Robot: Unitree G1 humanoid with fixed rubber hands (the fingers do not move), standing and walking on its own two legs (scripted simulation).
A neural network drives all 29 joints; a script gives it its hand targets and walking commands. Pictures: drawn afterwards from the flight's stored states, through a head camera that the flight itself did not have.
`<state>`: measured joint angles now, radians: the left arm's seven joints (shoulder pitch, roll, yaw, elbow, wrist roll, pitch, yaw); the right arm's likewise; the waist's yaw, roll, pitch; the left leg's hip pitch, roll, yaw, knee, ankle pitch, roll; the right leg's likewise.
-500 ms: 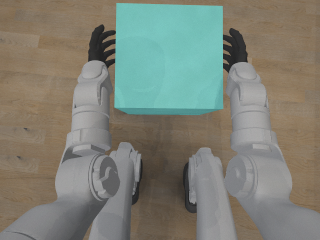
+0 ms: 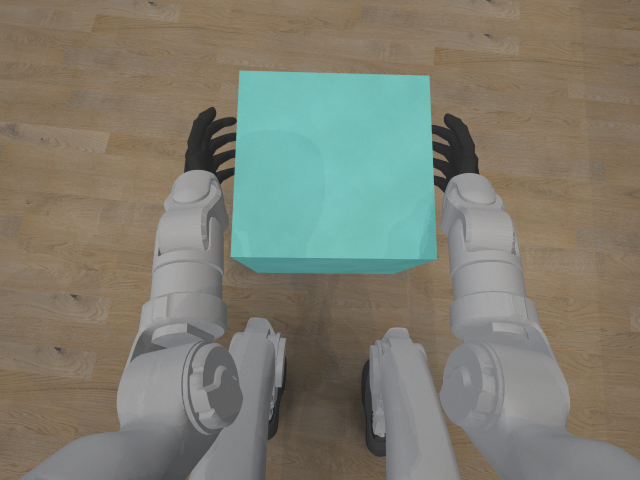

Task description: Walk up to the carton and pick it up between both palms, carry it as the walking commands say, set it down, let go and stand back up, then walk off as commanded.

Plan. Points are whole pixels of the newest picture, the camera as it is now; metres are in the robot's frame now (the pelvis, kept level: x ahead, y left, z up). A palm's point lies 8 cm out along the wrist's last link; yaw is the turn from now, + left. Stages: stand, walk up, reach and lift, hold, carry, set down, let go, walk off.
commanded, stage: reach and lift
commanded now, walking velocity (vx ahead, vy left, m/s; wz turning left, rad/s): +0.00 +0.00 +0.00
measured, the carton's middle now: (329, 190) +0.47 +0.01 -0.12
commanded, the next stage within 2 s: none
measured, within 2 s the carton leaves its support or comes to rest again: neither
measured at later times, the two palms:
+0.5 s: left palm (179, 162) +0.43 +0.16 +0.04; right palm (485, 167) +0.44 -0.14 +0.03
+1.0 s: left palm (144, 142) +0.41 +0.16 +0.11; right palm (527, 148) +0.43 -0.14 +0.11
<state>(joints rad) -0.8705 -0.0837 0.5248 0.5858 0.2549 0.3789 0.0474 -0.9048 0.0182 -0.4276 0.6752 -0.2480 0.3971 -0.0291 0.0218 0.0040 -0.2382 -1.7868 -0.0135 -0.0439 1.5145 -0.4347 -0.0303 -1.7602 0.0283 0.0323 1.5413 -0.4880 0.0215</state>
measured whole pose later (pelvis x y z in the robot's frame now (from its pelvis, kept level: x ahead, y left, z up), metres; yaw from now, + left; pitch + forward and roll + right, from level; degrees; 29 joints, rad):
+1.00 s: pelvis +0.04 +0.00 +0.14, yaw +0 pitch +27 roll +1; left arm -0.56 -0.19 0.49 0.44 0.33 0.38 -0.01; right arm -0.58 0.15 -0.42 0.48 -0.32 0.41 0.01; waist 0.03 -0.01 -0.18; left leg -1.10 0.00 -0.03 0.94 -0.31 -0.03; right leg -1.09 0.02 0.05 0.98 -0.36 0.01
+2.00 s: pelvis +0.08 +0.00 +0.22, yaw +0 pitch -1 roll +0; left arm -0.35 -0.18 0.33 0.35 0.33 0.59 0.00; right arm -0.35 0.18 -0.33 0.36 -0.34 0.58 0.03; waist 0.02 -0.01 -0.01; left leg -0.21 0.00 -0.04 0.37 -0.15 -0.02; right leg -0.19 0.00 0.04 0.40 -0.20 0.01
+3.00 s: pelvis +0.08 +0.00 +0.22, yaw +1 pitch -6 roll +0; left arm -0.28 -0.16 0.23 0.23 0.31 0.74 0.00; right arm -0.28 0.16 -0.25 0.23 -0.31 0.74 0.02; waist 0.00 -0.01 0.02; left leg -0.06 -0.01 -0.04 0.31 -0.14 -0.01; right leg -0.03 0.00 0.04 0.31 -0.18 0.01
